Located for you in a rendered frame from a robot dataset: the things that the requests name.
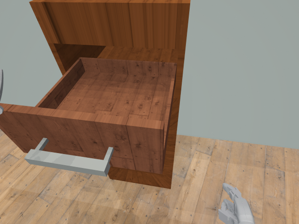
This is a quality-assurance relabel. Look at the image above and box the cabinet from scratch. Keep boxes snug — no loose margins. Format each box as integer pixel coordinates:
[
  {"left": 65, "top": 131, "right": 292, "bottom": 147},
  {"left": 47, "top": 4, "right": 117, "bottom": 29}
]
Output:
[{"left": 29, "top": 0, "right": 191, "bottom": 189}]

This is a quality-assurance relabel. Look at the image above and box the drawer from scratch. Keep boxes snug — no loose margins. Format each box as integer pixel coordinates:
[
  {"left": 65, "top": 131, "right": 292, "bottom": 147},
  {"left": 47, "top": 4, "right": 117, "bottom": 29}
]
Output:
[{"left": 0, "top": 57, "right": 177, "bottom": 174}]

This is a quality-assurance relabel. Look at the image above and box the right robot hand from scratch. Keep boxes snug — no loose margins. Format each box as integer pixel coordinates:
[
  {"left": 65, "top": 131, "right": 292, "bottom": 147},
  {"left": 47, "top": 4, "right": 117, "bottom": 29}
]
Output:
[{"left": 218, "top": 183, "right": 255, "bottom": 224}]

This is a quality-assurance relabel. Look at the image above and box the handle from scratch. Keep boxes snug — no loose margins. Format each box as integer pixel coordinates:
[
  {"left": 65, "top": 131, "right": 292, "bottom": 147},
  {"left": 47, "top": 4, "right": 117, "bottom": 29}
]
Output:
[{"left": 24, "top": 138, "right": 114, "bottom": 177}]

